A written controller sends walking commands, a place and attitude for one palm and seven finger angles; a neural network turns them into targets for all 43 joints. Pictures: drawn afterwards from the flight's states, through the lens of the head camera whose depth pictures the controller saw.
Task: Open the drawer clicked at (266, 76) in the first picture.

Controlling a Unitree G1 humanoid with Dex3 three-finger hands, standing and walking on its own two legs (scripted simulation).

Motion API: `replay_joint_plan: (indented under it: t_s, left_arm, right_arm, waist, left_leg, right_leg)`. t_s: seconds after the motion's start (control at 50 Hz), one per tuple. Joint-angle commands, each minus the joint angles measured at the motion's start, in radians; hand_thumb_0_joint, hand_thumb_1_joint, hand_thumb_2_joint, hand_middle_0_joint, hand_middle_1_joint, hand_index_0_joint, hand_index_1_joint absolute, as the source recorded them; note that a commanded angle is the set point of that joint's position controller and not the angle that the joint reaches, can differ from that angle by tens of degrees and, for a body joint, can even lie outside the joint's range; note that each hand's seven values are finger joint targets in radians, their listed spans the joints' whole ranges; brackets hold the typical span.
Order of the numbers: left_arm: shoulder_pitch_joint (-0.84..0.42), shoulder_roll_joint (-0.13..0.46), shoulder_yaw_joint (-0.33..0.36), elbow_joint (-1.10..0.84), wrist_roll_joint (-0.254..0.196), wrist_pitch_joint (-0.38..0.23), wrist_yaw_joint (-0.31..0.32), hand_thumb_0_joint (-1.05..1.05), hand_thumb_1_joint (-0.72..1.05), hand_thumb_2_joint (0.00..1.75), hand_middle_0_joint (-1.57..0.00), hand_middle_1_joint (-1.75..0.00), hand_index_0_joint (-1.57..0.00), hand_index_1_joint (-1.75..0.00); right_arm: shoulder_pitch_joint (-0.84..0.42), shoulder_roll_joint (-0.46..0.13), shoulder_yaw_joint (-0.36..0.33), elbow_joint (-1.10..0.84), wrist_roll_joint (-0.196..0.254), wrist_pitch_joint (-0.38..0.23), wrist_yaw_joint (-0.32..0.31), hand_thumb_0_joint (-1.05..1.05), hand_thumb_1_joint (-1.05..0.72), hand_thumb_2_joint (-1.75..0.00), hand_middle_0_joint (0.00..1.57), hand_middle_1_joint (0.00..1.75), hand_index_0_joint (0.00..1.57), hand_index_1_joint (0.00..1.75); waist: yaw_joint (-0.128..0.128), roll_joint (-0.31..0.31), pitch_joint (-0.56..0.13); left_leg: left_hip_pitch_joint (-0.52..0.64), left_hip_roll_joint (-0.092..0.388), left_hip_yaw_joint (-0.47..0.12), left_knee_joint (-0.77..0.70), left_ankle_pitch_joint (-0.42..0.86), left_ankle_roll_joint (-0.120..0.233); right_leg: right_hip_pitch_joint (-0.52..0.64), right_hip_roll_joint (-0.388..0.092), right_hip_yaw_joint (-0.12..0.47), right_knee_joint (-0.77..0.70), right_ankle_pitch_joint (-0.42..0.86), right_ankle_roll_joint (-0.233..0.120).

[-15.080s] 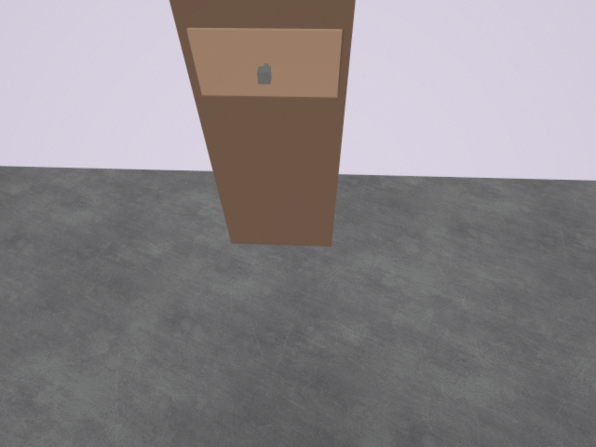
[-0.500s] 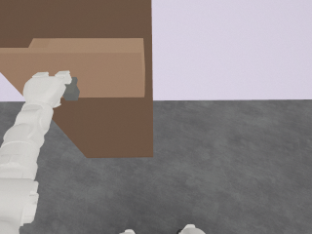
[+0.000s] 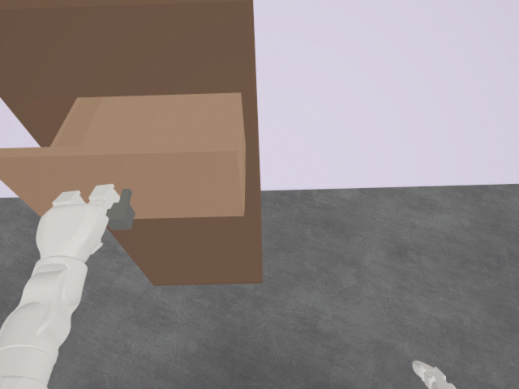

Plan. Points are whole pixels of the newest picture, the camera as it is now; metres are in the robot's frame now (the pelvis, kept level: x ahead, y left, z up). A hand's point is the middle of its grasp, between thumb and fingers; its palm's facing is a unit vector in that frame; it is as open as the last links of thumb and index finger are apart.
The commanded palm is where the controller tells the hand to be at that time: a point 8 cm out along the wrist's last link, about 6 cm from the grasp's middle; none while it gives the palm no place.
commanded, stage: pull the drawer open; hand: left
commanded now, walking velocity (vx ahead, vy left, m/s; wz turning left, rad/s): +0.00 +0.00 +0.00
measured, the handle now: (122, 207) +0.39 +0.25 +0.05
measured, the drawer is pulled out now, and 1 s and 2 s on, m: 0.14 0.30 0.30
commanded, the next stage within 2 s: open the thumb to release the handle in 0.94 s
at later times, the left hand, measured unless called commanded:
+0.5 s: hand (68, 322) +0.21 +0.27 +0.03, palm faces -0.02 -0.04 -1.00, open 5.3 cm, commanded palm +0.17 +0.28 +0.08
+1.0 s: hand (53, 358) +0.16 +0.27 +0.03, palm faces -0.02 -0.02 -1.00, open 5.4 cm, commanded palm +0.12 +0.28 +0.08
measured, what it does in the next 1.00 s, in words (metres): stands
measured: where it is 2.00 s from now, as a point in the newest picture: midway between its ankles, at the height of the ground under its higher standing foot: outside the picture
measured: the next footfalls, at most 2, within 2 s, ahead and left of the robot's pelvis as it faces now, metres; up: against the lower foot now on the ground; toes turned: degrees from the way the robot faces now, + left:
none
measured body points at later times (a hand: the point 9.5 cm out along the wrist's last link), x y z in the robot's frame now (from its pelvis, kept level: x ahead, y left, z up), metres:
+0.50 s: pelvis +0.01 -0.02 +0.00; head +0.04 -0.04 +0.45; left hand +0.20 +0.27 +0.09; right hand +0.22 -0.23 -0.10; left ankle -0.03 +0.10 -0.72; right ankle +0.02 -0.14 -0.72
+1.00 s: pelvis +0.00 -0.02 -0.01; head +0.04 -0.04 +0.44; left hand +0.16 +0.27 +0.09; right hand +0.20 -0.26 -0.11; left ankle -0.03 +0.10 -0.72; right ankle +0.02 -0.14 -0.72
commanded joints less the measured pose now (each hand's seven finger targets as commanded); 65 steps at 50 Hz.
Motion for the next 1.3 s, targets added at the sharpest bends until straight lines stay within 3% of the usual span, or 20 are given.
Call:
replay_joint_plan:
  t_s: [0.0, 0.14, 0.2, 0.32, 0.42, 0.6, 0.64, 0.78, 0.82, 0.9, 0.94, 1.0, 1.02, 1.04, 1.06, 1.12, 1.18, 1.2, 1.24, 1.28]
  left_arm:
    - [-0.076, 0.263, 0.139, -0.279, -0.020, 0.014, 0.054, 0.00, 0.90, 0.90, -0.40, -1.35, -0.40, -1.35]
    - [0.074, 0.171, 0.076, -0.437, -0.007, 0.045, 0.056, 0.00, 0.90, 0.90, -0.40, -1.35, -0.40, -1.35]
    - [0.140, 0.195, 0.109, -0.503, -0.004, 0.041, 0.055, 0.00, 0.90, 0.90, -0.40, -1.35, -0.40, -1.35]
    - [0.252, 0.166, 0.102, -0.566, 0.002, 0.025, 0.049, 0.00, 0.90, 0.90, -0.40, -1.35, -0.40, -1.35]
    - [0.360, 0.191, 0.155, -0.602, -0.006, -0.001, 0.056, 0.00, 0.90, 0.90, -0.40, -1.35, -0.40, -1.35]
    - [0.567, 0.231, 0.265, -0.646, -0.035, -0.045, 0.091, 0.00, 0.90, 0.90, -0.40, -1.35, -0.40, -1.35]
    - [0.611, 0.196, 0.249, -0.666, -0.043, -0.051, 0.103, 0.00, 0.90, 0.90, -0.40, -1.35, -0.40, -1.35]
    - [0.859, 0.181, 0.290, -0.729, -0.073, -0.046, 0.149, 0.00, 0.90, 0.90, -0.40, -1.35, -0.40, -1.35]
    - [0.833, 0.181, 0.292, -0.737, -0.070, -0.048, 0.160, 0.00, 0.90, 0.90, -0.40, -1.35, -0.40, -1.35]
    - [0.861, 0.201, 0.319, -0.749, -0.067, -0.043, 0.178, 0.00, 0.90, 0.90, -0.40, -1.35, -0.40, -1.35]
    - [0.874, 0.163, 0.285, -0.764, -0.068, -0.038, 0.185, 0.00, 0.90, 0.90, -0.40, -1.35, -0.40, -1.35]
    - [0.904, 0.174, 0.301, -0.781, -0.069, -0.027, 0.195, 0.00, 0.90, 0.90, -0.40, -1.35, -0.40, -1.35]
    - [0.531, 0.279, 0.345, -0.736, -0.042, -0.045, 0.205, 0.00, 0.90, 0.90, -0.40, -1.35, -0.40, -1.35]
    - [0.562, 0.253, 0.353, -0.667, -0.037, -0.052, 0.210, 0.00, 0.83, 0.87, -0.40, -1.34, -0.40, -1.34]
    - [0.584, 0.229, 0.332, -0.626, -0.037, -0.053, 0.207, 0.00, 0.76, 0.84, -0.39, -1.34, -0.39, -1.34]
    - [0.594, 0.185, 0.285, -0.611, -0.055, -0.032, 0.190, 0.00, 0.55, 0.75, -0.38, -1.31, -0.38, -1.31]
    - [0.584, 0.131, 0.184, -0.621, -0.083, 0.013, 0.123, 0.00, 0.34, 0.66, -0.36, -1.29, -0.36, -1.29]
    - [0.568, 0.121, 0.166, -0.603, -0.090, 0.019, 0.098, 0.00, 0.27, 0.63, -0.35, -1.28, -0.35, -1.28]
    - [0.525, 0.161, 0.164, -0.614, -0.075, 0.023, 0.065, 0.00, 0.13, 0.57, -0.35, -1.27, -0.35, -1.27]
    - [0.482, 0.168, 0.151, -0.648, -0.048, 0.012, 0.052, 0.00, -0.01, 0.51, -0.33, -1.25, -0.33, -1.25]
  right_arm:
    - [-0.069, -0.140, -0.037, -0.138, -0.005, -0.054, -0.011, 0.00, -0.90, -0.90, 0.20, 0.30, 0.20, 0.30]
    - [-0.141, -0.113, -0.020, -0.154, -0.015, -0.067, -0.004, 0.00, -0.90, -0.90, 0.20, 0.30, 0.20, 0.30]
    - [-0.166, -0.109, -0.016, -0.158, -0.024, -0.070, -0.006, 0.00, -0.90, -0.90, 0.20, 0.30, 0.20, 0.30]
    - [-0.206, -0.093, -0.003, -0.160, -0.036, -0.074, -0.006, 0.00, -0.90, -0.90, 0.20, 0.30, 0.20, 0.30]
    - [-0.220, -0.089, 0.003, -0.156, -0.047, -0.079, -0.010, 0.00, -0.90, -0.90, 0.20, 0.30, 0.20, 0.30]
    - [-0.241, -0.085, -0.001, -0.155, -0.049, -0.086, -0.019, 0.00, -0.90, -0.90, 0.20, 0.30, 0.20, 0.30]
    - [-0.235, -0.080, -0.005, -0.154, -0.048, -0.090, -0.015, 0.00, -0.90, -0.90, 0.20, 0.30, 0.20, 0.30]
    - [-0.239, -0.090, -0.010, -0.175, -0.045, -0.096, -0.007, 0.00, -0.90, -0.90, 0.20, 0.30, 0.20, 0.30]
    - [-0.242, -0.092, -0.010, -0.170, -0.046, -0.094, -0.006, 0.00, -0.90, -0.90, 0.20, 0.30, 0.20, 0.30]
    - [-0.239, -0.097, -0.013, -0.177, -0.046, -0.094, -0.005, 0.00, -0.90, -0.90, 0.20, 0.30, 0.20, 0.30]
    - [-0.233, -0.092, -0.013, -0.179, -0.047, -0.098, 0.004, 0.00, -0.90, -0.90, 0.20, 0.30, 0.20, 0.30]
    - [-0.231, -0.098, -0.018, -0.182, -0.046, -0.093, 0.009, 0.00, -0.90, -0.90, 0.20, 0.30, 0.20, 0.30]
    - [-0.229, -0.108, -0.012, -0.135, -0.047, -0.082, -0.006, 0.00, -0.90, -0.90, 0.20, 0.30, 0.20, 0.30]
    - [-0.226, -0.093, -0.015, -0.148, -0.058, -0.088, -0.014, 0.00, -0.90, -0.90, 0.20, 0.30, 0.20, 0.30]
    - [-0.225, -0.088, -0.012, -0.146, -0.051, -0.093, -0.014, 0.00, -0.90, -0.90, 0.20, 0.30, 0.20, 0.30]
    - [-0.212, -0.091, -0.024, -0.143, -0.040, -0.098, -0.016, 0.00, -0.90, -0.90, 0.20, 0.30, 0.20, 0.30]
    - [-0.206, -0.101, -0.026, -0.142, -0.030, -0.103, -0.020, 0.00, -0.90, -0.90, 0.20, 0.30, 0.20, 0.30]
    - [-0.202, -0.105, -0.024, -0.140, -0.029, -0.102, -0.025, 0.00, -0.90, -0.90, 0.20, 0.30, 0.20, 0.30]
    - [-0.217, -0.110, -0.011, -0.146, -0.032, -0.100, -0.029, 0.00, -0.90, -0.90, 0.20, 0.30, 0.20, 0.30]
    - [-0.226, -0.101, 0.001, -0.154, -0.040, -0.101, -0.029, 0.00, -0.90, -0.90, 0.20, 0.30, 0.20, 0.30]
  waist:
    - [0.058, 0.006, -0.280]
    - [0.070, 0.038, -0.248]
    - [0.086, 0.034, -0.256]
    - [0.093, 0.018, -0.205]
    - [0.102, -0.030, -0.184]
    - [0.127, -0.006, -0.160]
    - [0.125, -0.003, -0.169]
    - [0.143, -0.013, -0.172]
    - [0.127, -0.026, -0.145]
    - [0.137, 0.017, -0.167]
    - [0.131, 0.048, -0.168]
    - [0.133, 0.032, -0.183]
    - [0.060, 0.004, -0.114]
    - [0.102, 0.002, -0.131]
    - [0.090, 0.004, -0.107]
    - [0.103, 0.038, -0.197]
    - [0.086, -0.009, -0.213]
    - [0.070, -0.052, -0.192]
    - [0.076, -0.079, -0.135]
    - [0.082, -0.062, -0.112]
  left_leg:
    - [0.138, -0.009, -0.052, -0.090, 0.519, -0.013]
    - [0.196, -0.010, -0.057, -0.089, 0.574, -0.031]
    - [0.205, -0.013, -0.054, -0.092, 0.582, -0.031]
    - [0.193, -0.022, -0.048, -0.093, 0.507, -0.024]
    - [0.168, -0.033, -0.045, -0.089, 0.435, -0.018]
    - [0.120, -0.048, -0.042, -0.077, 0.326, -0.017]
    - [0.123, -0.047, -0.039, -0.068, 0.328, -0.018]
    - [0.091, -0.038, -0.038, -0.052, 0.348, -0.022]
    - [0.076, -0.040, -0.040, -0.048, 0.323, -0.022]
    - [0.078, -0.032, -0.041, -0.043, 0.359, -0.026]
    - [0.092, -0.027, -0.041, -0.037, 0.384, -0.030]
    - [0.097, -0.018, -0.046, -0.029, 0.449, -0.036]
    - [0.067, -0.034, -0.060, -0.015, 0.342, -0.032]
    - [0.062, -0.035, -0.056, -0.021, 0.293, -0.022]
    - [0.054, -0.036, -0.057, -0.023, 0.265, -0.023]
    - [0.102, -0.032, -0.051, -0.025, 0.348, -0.032]
    - [0.124, -0.023, -0.058, -0.039, 0.398, -0.033]
    - [0.119, -0.020, -0.060, -0.043, 0.390, -0.030]
    - [0.097, -0.021, -0.067, -0.063, 0.333, -0.022]
    - [0.097, -0.023, -0.070, -0.075, 0.300, -0.019]
  right_leg:
    - [0.246, 0.042, -0.046, -0.027, 0.274, -0.054]
    - [0.236, 0.037, -0.054, -0.029, 0.279, -0.051]
    - [0.263, 0.036, -0.047, -0.033, 0.294, -0.055]
    - [0.253, 0.033, -0.038, -0.038, 0.274, -0.054]
    - [0.268, 0.030, -0.019, -0.042, 0.286, -0.054]
    - [0.276, 0.022, 0.015, -0.039, 0.271, -0.059]
    - [0.263, 0.020, 0.011, -0.028, 0.279, -0.056]
    - [0.255, 0.017, 0.014, -0.005, 0.303, -0.053]
    - [0.227, 0.019, 0.019, -0.003, 0.278, -0.053]
    - [0.227, 0.022, 0.016, 0.007, 0.272, -0.059]
    - [0.203, 0.022, 0.002, 0.018, 0.257, -0.057]
    - [0.202, 0.027, 0.002, 0.025, 0.277, -0.058]
    - [0.130, 0.033, 0.002, 0.032, 0.224, -0.056]
    - [0.149, 0.026, -0.012, 0.037, 0.192, -0.056]
    - [0.138, 0.028, -0.019, 0.032, 0.169, -0.057]
    - [0.171, 0.027, -0.028, 0.035, 0.207, -0.055]
    - [0.202, 0.025, -0.039, 0.019, 0.228, -0.047]
    - [0.203, 0.025, -0.041, 0.007, 0.226, -0.043]
    - [0.196, 0.023, -0.044, -0.005, 0.178, -0.042]
    - [0.187, 0.021, -0.050, -0.013, 0.132, -0.046]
